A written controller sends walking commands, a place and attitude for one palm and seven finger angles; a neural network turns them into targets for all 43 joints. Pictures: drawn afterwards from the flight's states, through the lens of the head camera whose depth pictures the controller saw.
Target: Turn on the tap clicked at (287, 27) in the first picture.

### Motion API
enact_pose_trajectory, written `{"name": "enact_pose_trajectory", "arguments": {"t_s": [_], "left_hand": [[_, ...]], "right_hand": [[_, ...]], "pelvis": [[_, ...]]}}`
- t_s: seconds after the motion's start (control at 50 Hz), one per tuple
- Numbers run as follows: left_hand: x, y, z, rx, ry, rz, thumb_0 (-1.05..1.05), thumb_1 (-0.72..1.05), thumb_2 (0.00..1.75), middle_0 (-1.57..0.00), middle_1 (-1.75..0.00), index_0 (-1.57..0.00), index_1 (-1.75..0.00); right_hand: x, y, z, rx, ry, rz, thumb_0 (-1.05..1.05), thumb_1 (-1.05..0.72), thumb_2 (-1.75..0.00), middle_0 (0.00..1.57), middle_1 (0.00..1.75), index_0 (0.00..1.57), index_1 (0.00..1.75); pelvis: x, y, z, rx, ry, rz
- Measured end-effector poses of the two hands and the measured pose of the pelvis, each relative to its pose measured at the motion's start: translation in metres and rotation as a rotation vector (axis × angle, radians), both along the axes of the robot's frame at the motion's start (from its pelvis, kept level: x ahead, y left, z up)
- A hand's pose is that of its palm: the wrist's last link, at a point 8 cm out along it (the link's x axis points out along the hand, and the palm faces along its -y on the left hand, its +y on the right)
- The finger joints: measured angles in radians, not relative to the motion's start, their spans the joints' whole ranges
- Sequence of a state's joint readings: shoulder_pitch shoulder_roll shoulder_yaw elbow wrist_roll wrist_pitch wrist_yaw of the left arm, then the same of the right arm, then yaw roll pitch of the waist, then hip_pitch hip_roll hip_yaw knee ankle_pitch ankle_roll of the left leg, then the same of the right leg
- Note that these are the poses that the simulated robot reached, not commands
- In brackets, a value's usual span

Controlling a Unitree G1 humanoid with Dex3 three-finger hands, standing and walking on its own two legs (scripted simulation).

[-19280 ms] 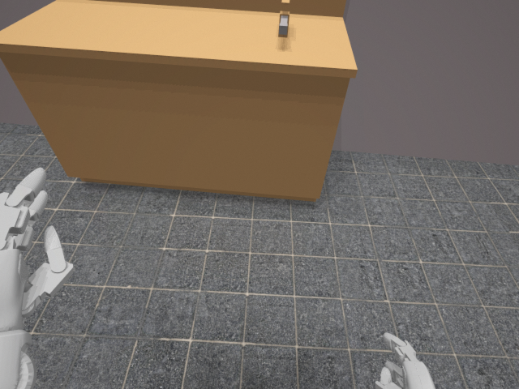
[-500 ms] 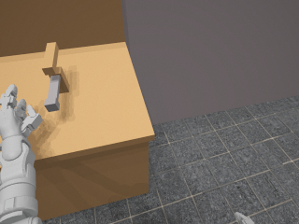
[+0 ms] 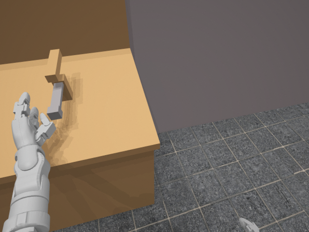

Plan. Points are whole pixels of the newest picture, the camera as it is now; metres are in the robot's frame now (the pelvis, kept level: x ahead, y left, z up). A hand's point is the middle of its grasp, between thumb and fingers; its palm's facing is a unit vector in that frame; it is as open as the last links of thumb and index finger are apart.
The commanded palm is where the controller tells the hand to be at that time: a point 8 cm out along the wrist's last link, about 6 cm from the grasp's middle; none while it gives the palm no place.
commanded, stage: push the lever round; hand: left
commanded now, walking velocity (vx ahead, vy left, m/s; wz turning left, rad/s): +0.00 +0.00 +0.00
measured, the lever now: (55, 112) +0.39 +0.29 +0.10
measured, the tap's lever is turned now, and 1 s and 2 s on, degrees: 0 27 50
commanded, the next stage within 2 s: none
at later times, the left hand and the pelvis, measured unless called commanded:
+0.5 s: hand (66, 121) +0.36 +0.25 +0.10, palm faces +0.58 -0.81 -0.05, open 7.7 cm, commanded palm +0.33 +0.28 +0.10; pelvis -0.01 -0.01 +0.00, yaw +1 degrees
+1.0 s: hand (83, 114) +0.39 +0.22 +0.10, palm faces +0.68 -0.73 -0.05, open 7.7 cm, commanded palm +0.34 +0.24 +0.10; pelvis -0.01 -0.01 +0.00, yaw +1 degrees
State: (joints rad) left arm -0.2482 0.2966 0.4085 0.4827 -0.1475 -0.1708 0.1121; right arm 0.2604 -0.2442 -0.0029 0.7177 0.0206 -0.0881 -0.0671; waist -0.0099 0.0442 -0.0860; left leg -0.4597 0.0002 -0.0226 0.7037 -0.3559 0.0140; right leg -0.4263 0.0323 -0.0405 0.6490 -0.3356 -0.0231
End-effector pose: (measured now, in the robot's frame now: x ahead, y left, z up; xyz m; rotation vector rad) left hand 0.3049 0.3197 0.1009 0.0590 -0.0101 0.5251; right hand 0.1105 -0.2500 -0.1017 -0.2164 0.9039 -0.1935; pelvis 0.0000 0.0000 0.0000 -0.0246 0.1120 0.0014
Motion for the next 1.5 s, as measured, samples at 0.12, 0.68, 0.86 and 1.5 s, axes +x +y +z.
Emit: {"name": "enact_pose_trajectory", "arguments": {"t_s": [0.12,0.68,0.86,1.5], "left_hand": [[0.000,-0.004,0.000,-0.002,0.000,0.015,0.03,0.91,0.90,-0.15,-0.15,-0.15,-0.15],[0.021,-0.056,-0.002,-0.017,0.004,0.133,0.02,0.92,0.92,-0.15,-0.15,-0.15,-0.15],[0.026,-0.071,-0.001,-0.018,0.012,0.184,0.03,0.93,0.91,-0.15,-0.15,-0.16,-0.15],[0.056,-0.118,0.002,-0.035,0.062,0.319,0.02,0.94,0.91,-0.15,-0.15,-0.16,-0.15]], "right_hand": [[0.009,0.001,0.002,-0.001,-0.021,0.016,0.01,-0.90,-0.90,0.20,0.30,0.20,0.30],[-0.006,0.000,-0.011,0.017,0.047,0.028,0.01,-0.90,-0.90,0.20,0.30,0.20,0.30],[-0.011,-0.006,-0.011,0.016,0.061,0.008,0.01,-0.90,-0.90,0.20,0.30,0.20,0.30],[-0.010,-0.001,-0.022,0.049,0.145,0.025,0.01,-0.90,-0.90,0.20,0.30,0.20,0.30]], "pelvis": [[-0.001,-0.001,0.000,0.000,-0.003,0.005],[-0.009,-0.008,-0.003,0.006,0.002,0.015],[-0.009,-0.010,-0.003,0.007,0.003,0.009],[-0.003,-0.014,-0.005,0.011,0.027,0.016]]}}
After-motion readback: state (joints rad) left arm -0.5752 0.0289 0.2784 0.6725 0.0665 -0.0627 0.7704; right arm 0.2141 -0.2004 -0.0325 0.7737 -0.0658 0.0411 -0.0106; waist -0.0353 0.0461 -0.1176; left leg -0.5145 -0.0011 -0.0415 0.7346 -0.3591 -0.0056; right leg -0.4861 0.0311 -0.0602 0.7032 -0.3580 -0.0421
